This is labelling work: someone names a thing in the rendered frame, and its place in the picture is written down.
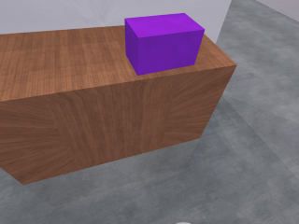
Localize pedestal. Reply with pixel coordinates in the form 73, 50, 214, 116
0, 25, 237, 185

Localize carton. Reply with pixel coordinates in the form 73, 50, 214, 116
124, 13, 205, 76

